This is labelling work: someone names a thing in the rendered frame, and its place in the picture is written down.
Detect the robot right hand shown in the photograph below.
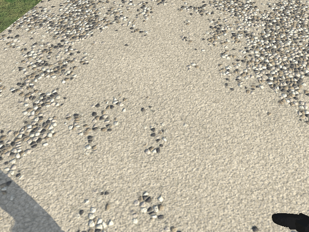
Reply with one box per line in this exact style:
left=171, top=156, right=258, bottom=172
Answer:
left=272, top=213, right=309, bottom=232

